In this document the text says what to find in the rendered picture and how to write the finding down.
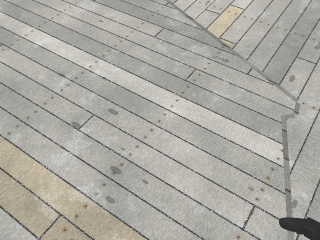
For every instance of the right robot hand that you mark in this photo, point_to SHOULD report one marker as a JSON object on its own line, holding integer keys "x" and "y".
{"x": 309, "y": 227}

